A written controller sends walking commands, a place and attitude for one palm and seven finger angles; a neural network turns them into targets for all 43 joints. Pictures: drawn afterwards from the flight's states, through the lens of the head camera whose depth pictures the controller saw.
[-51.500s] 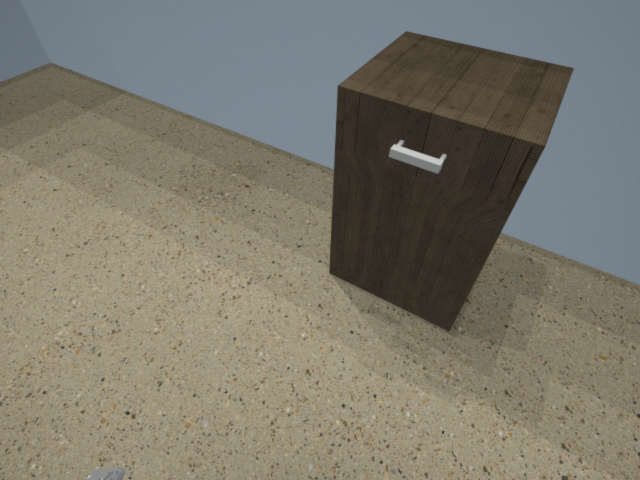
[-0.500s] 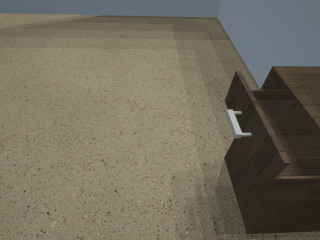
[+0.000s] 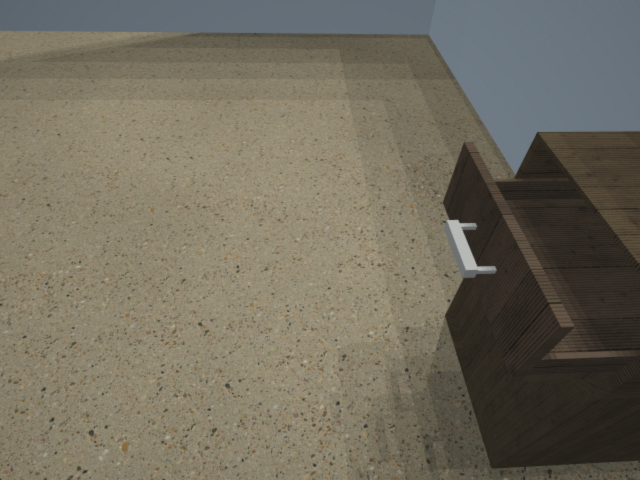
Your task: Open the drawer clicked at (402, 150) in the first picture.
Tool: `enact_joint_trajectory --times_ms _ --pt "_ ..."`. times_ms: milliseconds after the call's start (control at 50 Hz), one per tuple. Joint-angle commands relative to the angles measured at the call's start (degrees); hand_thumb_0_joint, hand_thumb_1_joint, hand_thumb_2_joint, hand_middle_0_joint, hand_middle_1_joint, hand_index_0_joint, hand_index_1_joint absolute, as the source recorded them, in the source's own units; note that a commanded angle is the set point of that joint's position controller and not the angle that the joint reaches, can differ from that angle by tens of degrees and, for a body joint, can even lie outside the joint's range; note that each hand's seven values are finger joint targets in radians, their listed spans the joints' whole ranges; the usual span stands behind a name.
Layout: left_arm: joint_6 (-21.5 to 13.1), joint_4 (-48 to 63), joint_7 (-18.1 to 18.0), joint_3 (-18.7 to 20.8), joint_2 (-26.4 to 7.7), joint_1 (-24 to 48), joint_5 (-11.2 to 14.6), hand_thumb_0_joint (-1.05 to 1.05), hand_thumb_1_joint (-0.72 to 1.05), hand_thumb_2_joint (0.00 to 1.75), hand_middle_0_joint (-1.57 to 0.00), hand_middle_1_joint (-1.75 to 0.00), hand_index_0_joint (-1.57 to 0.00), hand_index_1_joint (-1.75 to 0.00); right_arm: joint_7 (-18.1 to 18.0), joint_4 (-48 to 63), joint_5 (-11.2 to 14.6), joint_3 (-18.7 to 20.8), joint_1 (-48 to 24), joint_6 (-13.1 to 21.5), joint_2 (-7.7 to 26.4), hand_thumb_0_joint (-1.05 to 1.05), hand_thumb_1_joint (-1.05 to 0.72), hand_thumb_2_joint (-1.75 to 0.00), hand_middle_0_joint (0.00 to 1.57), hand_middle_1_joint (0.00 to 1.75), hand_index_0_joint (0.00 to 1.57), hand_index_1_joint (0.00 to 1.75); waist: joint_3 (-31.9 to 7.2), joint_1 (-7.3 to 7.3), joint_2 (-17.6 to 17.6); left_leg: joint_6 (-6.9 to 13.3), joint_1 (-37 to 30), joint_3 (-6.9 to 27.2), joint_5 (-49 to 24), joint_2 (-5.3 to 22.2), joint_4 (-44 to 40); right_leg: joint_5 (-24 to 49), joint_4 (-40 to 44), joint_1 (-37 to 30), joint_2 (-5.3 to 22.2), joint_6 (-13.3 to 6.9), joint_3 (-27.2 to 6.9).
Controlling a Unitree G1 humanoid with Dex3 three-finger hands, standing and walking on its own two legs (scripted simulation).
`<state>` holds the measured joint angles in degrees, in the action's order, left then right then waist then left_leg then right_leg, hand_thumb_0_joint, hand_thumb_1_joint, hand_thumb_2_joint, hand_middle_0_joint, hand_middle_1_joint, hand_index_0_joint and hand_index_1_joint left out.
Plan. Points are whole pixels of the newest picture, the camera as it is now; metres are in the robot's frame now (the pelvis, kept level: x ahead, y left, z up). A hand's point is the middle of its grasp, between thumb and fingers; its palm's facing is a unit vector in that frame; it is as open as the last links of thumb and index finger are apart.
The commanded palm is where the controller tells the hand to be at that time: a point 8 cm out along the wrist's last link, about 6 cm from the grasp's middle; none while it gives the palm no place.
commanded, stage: look again from close up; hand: left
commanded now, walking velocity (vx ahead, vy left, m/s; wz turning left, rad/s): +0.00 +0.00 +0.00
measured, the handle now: (470, 247) +0.56 -0.26 -0.09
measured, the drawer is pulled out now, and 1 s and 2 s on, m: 0.17 0.17 0.17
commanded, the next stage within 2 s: stand and wait in 1.64 s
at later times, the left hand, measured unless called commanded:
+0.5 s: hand out of the picture +0.01 +0.18 -0.18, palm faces +0.03 -0.98 -0.20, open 7.4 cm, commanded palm none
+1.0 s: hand out of the picture -0.01 +0.17 -0.18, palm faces +0.04 -0.98 -0.18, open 7.4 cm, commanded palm none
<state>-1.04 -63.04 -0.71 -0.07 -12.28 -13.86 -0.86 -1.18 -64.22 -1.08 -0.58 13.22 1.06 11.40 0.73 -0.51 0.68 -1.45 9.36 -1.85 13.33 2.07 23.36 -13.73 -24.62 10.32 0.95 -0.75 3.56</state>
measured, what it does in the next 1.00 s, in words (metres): stands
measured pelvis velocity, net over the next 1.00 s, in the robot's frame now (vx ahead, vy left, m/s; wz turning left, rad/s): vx -0.01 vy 0.00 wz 0.00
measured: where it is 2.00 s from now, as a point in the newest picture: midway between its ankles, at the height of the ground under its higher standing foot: outside the picture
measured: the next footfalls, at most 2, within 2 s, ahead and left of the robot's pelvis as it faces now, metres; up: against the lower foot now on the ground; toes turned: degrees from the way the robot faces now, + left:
none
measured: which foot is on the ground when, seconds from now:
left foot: down 0.00-1.00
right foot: down 0.00-1.00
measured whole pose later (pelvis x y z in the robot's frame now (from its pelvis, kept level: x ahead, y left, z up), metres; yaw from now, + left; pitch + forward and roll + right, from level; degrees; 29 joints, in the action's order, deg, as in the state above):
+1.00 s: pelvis -0.01 +0.00 +0.00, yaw +0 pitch -1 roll +0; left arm -1.2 -63.9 -1.2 0.2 -9.8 -16.9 -0.9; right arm -1.7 -65.0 -1.0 -0.2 16.4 1.1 8.6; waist 0.6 -0.7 0.9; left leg -1.8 9.7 -1.7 13.4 2.6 24.2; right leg -13.6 -25.0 10.4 0.5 -1.2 3.7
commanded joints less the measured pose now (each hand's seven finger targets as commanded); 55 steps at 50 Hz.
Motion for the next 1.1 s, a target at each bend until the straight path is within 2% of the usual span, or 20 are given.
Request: enact_joint_trajectory --times_ms 0,160,180,400,540,600,680,820,1080 --pt "-0.75 2.27 -0.59 1.51 -7.40 -2.26 0.15 0.00 0.90 0.90 -0.20 -0.30 -0.20 -0.30 -0.42 2.18 0.25 1.41 1.51 1.12 7.27 0.00 -0.90 -0.90 0.20 0.30 0.20 0.30 0.28 0.00 -0.33 2.05 1.64 3.36 -9.04 4.30 -3.33 9.36 4.42 -0.85 6.18 -1.51 -5.82" --pt "-0.63 1.87 -0.62 1.38 -6.48 -3.24 0.18 0.00 0.90 0.90 -0.20 -0.30 -0.20 -0.30 -0.50 1.87 0.22 1.28 2.24 0.93 6.32 0.00 -0.90 -0.90 0.20 0.30 0.20 0.30 2.20 -0.13 -0.36 1.96 2.29 3.19 -7.19 4.06 -3.46 6.27 5.34 0.43 6.01 -1.49 -5.93" --pt "-0.68 1.86 -0.64 1.40 -6.29 -3.58 0.14 0.00 0.90 0.90 -0.20 -0.30 -0.20 -0.30 -0.50 2.07 0.24 1.38 2.44 0.91 6.20 0.00 -0.90 -0.90 0.20 0.30 0.20 0.30 1.29 -0.05 -0.31 1.99 1.79 3.32 -7.59 4.04 -3.11 6.57 5.39 0.18 5.97 -1.55 -6.03" --pt "-0.74 1.42 -0.76 1.43 -5.38 -4.27 0.14 0.00 0.90 0.90 -0.20 -0.30 -0.20 -0.30 -0.70 1.55 0.27 1.32 3.41 1.11 5.40 0.00 -0.90 -0.90 0.20 0.30 0.20 0.30 1.26 -0.07 -0.42 2.02 1.71 3.16 -8.81 4.39 -3.29 8.98 4.48 -0.40 5.77 -1.55 -5.57" --pt "-0.63 1.16 -0.82 1.44 -4.74 -4.68 0.17 0.00 0.90 0.90 -0.20 -0.30 -0.20 -0.30 -0.75 1.40 0.26 1.31 3.94 1.10 4.84 0.00 -0.90 -0.90 0.20 0.30 0.20 0.30 2.13 -0.20 -1.49 2.07 2.23 3.30 -7.78 4.27 -3.60 6.99 4.73 0.04 5.53 -1.50 -5.56" --pt "-0.65 1.15 -0.85 1.43 -4.51 -5.14 0.13 0.00 0.90 0.90 -0.20 -0.30 -0.20 -0.30 -0.74 1.47 0.26 1.38 4.30 1.01 4.48 0.00 -0.90 -0.90 0.20 0.30 0.20 0.30 2.75 -0.18 -0.18 2.10 2.27 3.20 -6.78 4.17 -3.55 5.76 5.25 0.78 5.66 -1.56 -5.83" --pt "-0.59 1.18 -0.86 1.38 -4.33 -5.37 0.13 0.00 0.90 0.90 -0.20 -0.30 -0.20 -0.30 -0.68 1.40 0.24 1.39 4.69 0.89 4.29 0.00 -0.90 -0.90 0.20 0.30 0.20 0.30 2.98 -0.22 -0.12 2.01 2.48 3.11 -5.80 4.01 -3.48 3.89 5.59 1.37 5.51 -1.54 -5.97" --pt "-0.73 1.25 -0.87 1.43 -4.05 -5.79 0.18 0.00 0.90 0.90 -0.20 -0.30 -0.20 -0.30 -0.70 1.22 0.22 1.34 5.39 1.02 3.80 0.00 -0.90 -0.90 0.20 0.30 0.20 0.30 2.16 -0.15 -0.59 1.97 2.54 2.97 -6.40 3.96 -3.20 4.80 5.24 0.79 5.55 -1.72 -6.09" --pt "-0.63 1.07 -0.97 1.42 -3.14 -6.70 0.13 0.00 0.90 0.90 -0.20 -0.30 -0.20 -0.30 -0.73 1.14 0.23 1.39 6.52 0.89 2.80 0.00 -0.90 -0.90 0.20 0.30 0.20 0.30 3.49 -0.19 -0.91 1.98 3.32 3.13 -5.35 3.71 -3.03 2.34 5.69 1.83 5.47 -1.73 -5.91"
